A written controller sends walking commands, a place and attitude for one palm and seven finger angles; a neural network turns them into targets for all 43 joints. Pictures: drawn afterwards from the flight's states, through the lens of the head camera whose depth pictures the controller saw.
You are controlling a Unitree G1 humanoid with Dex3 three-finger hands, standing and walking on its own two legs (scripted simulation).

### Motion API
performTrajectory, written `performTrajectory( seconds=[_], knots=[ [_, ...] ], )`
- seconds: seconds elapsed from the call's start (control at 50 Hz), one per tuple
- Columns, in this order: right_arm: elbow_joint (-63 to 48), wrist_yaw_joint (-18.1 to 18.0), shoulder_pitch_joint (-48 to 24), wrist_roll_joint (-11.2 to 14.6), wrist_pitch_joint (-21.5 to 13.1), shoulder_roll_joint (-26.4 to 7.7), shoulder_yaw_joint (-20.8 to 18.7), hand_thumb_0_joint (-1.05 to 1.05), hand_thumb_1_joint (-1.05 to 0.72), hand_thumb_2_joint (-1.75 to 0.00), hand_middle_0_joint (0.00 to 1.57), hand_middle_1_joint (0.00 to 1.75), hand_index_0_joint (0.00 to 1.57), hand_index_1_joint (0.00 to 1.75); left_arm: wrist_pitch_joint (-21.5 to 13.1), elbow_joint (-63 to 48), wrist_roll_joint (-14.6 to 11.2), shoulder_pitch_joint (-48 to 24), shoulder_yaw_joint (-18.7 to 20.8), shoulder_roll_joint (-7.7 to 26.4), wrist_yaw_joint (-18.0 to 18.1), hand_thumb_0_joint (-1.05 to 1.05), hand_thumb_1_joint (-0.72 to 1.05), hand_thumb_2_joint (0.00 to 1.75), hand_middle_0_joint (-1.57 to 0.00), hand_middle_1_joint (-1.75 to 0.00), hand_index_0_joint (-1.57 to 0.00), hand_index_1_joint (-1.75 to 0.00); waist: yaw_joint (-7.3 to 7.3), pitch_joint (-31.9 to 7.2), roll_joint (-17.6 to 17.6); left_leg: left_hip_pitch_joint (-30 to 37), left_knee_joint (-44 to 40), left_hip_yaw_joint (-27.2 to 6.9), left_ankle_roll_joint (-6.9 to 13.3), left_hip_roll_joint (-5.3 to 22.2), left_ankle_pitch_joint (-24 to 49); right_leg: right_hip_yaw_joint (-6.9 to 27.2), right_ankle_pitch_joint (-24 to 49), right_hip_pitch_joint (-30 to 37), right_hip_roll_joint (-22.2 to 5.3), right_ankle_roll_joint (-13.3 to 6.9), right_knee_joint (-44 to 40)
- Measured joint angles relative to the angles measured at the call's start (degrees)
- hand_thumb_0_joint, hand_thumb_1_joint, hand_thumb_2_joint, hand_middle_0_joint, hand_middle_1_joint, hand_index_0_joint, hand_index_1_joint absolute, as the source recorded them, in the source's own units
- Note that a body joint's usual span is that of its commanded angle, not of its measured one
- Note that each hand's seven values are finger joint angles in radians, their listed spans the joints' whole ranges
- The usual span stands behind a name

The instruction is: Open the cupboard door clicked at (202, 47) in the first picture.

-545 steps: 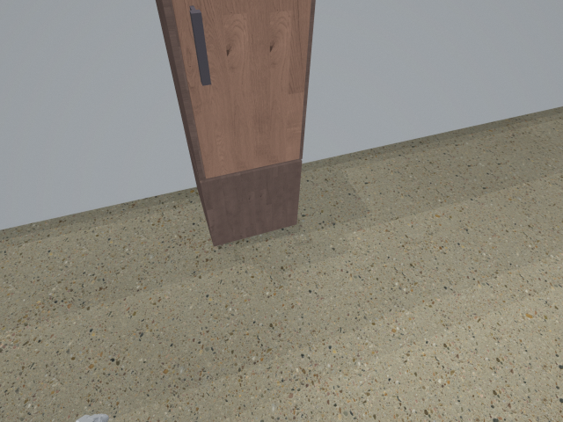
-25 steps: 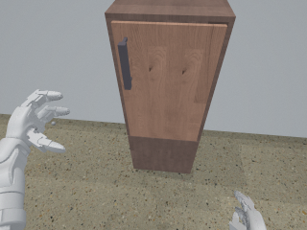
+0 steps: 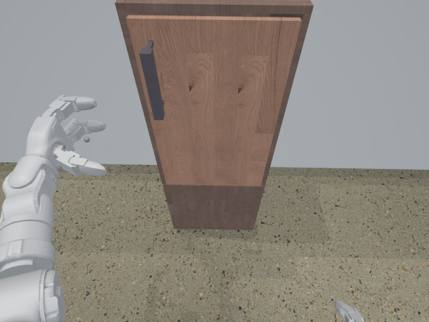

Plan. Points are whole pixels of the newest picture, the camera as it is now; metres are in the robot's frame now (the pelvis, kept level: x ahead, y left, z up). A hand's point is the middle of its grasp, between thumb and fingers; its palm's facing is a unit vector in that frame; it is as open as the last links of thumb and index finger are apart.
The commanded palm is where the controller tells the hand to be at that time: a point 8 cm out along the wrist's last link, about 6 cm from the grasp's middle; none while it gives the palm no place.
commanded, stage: move the hooked fingers beside the handle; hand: left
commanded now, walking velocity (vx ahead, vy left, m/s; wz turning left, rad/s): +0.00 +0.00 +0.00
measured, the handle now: (155, 82) +0.60 +0.16 +0.13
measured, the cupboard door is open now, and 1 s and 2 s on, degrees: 0 0 0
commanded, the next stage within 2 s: slide the fingers in behind the handle in 1.74 s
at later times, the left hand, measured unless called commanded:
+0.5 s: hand (110, 112) +0.47 +0.23 +0.14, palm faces +0.02 -1.00 -0.02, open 14.0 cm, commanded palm +0.46 +0.27 +0.13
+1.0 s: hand (126, 87) +0.56 +0.22 +0.14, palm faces +0.01 -1.00 +0.00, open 14.0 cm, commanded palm +0.54 +0.26 +0.13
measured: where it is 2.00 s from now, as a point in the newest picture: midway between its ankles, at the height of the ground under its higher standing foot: outside the picture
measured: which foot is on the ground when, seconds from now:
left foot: down 0.00-1.00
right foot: down 0.00-1.00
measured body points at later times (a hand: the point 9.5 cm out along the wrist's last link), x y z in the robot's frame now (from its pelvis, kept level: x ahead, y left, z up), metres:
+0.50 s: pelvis +0.00 +0.01 -0.01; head +0.06 +0.01 +0.44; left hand +0.46 +0.28 +0.14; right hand +0.06 -0.26 -0.12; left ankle +0.00 +0.10 -0.73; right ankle +0.02 -0.09 -0.73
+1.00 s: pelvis +0.01 +0.01 -0.01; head +0.14 +0.02 +0.42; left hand +0.56 +0.27 +0.14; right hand -0.05 -0.26 -0.11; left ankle +0.00 +0.10 -0.73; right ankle +0.02 -0.09 -0.73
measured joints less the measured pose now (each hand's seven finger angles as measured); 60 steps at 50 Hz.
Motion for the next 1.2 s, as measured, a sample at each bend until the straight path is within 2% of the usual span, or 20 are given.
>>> performTrajectory(
  seconds=[0.22,0.4,0.66,0.88,0.94,1.1,1.2],
  knots=[
    [0.0,1.0,1.1,-0.5,1.8,0.3,-0.3,0.01,-0.90,-0.90,0.20,0.30,0.20,0.30,-2.6,6.7,1.7,-6.0,-0.6,0.0,1.8,-0.02,-0.50,0.30,-0.30,-1.20,-0.30,-1.20,-1.08,-0.9,-0.2,-1.4,0.3,0.5,0.4,-0.2,-0.4,0.5,-0.2,-1.6,-0.2,0.4,0.3],
    [0.9,1.4,1.3,-1.0,3.4,0.2,-0.2,0.01,-0.90,-0.90,0.20,0.30,0.20,0.30,-5.4,16.5,3.9,-14.1,-1.0,1.1,3.4,-0.02,-0.50,0.30,-0.30,-1.20,-0.30,-1.20,-2.35,-0.6,-0.5,-4.4,1.8,0.2,0.5,-0.2,-0.7,0.2,-0.5,-4.3,-0.3,0.5,1.5],
    [2.1,1.9,4.6,-2.1,5.7,-0.7,-0.6,0.01,-0.90,-0.90,0.20,0.30,0.20,0.30,-9.1,29.4,7.1,-25.7,1.0,6.7,3.9,-0.02,-0.50,0.30,-0.30,-1.20,-0.30,-1.20,-6.19,-0.8,-0.6,-10.6,4.5,0.4,0.6,0.3,-1.5,0.4,-0.7,-10.2,0.1,0.5,3.4],
    [1.6,2.3,8.0,-3.0,8.3,-1.3,-0.4,0.01,-0.90,-0.90,0.20,0.30,0.20,0.30,-9.0,35.6,10.0,-32.8,3.9,13.3,4.0,-0.02,-0.50,0.30,-0.30,-1.20,-0.30,-1.20,-9.85,-0.7,-0.6,-15.4,6.5,0.5,0.6,1.2,-2.5,0.5,-0.6,-14.6,1.0,0.5,3.8],
    [1.4,2.4,8.7,-3.3,8.9,-1.3,-0.4,0.01,-0.90,-0.90,0.20,0.30,0.20,0.30,-8.4,36.7,10.5,-34.9,2.9,14.7,4.1,-0.02,-0.50,0.30,-0.30,-1.20,-0.30,-1.20,-10.56,-0.7,-0.4,-16.7,6.9,0.3,0.7,1.3,-2.7,0.3,-0.7,-15.6,1.1,0.6,3.8],
    [0.7,3.3,10.2,-4.1,10.7,-0.9,-0.6,0.01,-0.90,-0.90,0.20,0.30,0.20,0.30,-8.0,35.0,10.7,-34.2,5.0,14.4,4.0,-0.01,-0.49,0.30,-0.30,-1.20,-0.30,-1.20,-10.75,-1.9,-0.1,-17.8,7.1,1.0,0.8,1.7,-3.7,1.1,-1.0,-16.8,1.5,0.9,3.6],
    [-0.5,4.0,10.4,-4.0,12.0,-0.2,-0.9,0.01,-0.90,-0.90,0.20,0.30,0.20,0.30,-8.2,31.0,10.3,-29.5,6.1,12.7,4.0,-0.01,-0.49,0.30,-0.30,-1.20,-0.30,-1.20,-9.87,-2.5,0.0,-16.5,6.7,1.5,0.9,1.9,-4.3,1.6,-1.4,-15.7,1.8,1.0,3.0]
  ],
)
